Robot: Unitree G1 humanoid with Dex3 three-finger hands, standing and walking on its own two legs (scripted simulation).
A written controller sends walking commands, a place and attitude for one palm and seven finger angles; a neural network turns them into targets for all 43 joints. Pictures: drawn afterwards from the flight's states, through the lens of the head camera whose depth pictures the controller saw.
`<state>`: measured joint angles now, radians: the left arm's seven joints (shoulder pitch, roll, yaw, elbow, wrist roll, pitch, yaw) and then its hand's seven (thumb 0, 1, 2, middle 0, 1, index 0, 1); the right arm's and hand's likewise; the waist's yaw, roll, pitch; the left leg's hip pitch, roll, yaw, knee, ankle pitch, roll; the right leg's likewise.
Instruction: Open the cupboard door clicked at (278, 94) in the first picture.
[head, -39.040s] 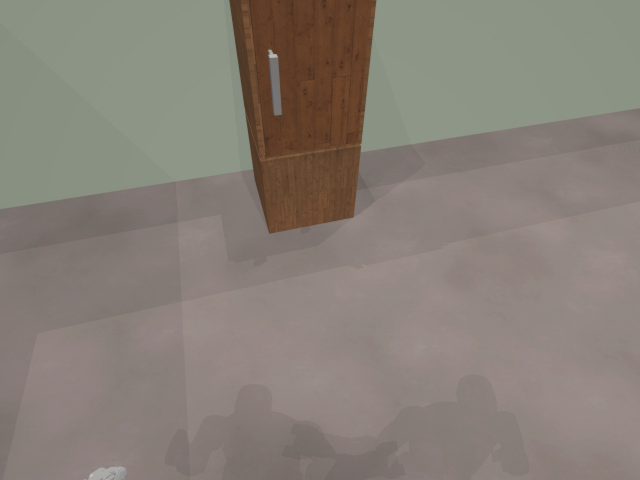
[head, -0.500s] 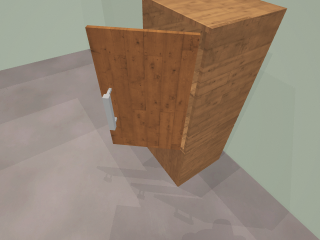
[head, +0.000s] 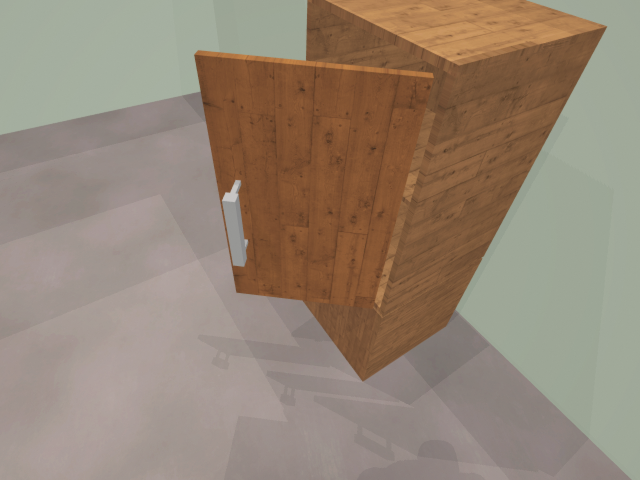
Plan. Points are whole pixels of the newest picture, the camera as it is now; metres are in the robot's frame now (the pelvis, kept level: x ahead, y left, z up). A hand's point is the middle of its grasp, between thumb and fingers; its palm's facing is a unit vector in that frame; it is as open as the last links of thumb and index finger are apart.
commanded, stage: come to a stop and stand still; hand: left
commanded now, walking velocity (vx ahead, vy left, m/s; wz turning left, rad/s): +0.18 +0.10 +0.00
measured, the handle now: (238, 224) +0.58 +0.21 -0.07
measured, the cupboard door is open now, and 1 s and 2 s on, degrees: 50 50 50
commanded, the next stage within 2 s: look again from close up in 1.84 s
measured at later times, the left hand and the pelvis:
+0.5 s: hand out of the picture +0.10 +0.21 -0.19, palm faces +0.03 -0.98 -0.19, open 7.3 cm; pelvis +0.06 +0.03 -0.01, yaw +0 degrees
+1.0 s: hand out of the picture +0.10 +0.22 -0.17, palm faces +0.01 -0.96 -0.28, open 7.4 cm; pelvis +0.05 +0.02 -0.01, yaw -2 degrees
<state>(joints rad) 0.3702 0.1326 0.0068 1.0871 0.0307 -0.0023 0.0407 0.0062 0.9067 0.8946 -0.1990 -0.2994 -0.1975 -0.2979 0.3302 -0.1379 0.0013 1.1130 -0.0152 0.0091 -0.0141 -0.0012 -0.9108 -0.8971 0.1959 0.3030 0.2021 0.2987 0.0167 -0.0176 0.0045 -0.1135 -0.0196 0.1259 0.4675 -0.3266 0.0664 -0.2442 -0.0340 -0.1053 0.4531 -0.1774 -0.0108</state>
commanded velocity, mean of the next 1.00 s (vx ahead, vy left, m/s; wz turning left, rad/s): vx -0.04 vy -0.02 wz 0.00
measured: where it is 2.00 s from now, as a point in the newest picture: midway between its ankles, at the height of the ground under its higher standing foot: outside the picture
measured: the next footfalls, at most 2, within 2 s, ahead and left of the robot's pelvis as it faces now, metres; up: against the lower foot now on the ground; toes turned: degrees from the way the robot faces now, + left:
none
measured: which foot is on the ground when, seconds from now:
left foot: down 0.00-1.00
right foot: down 0.00-1.00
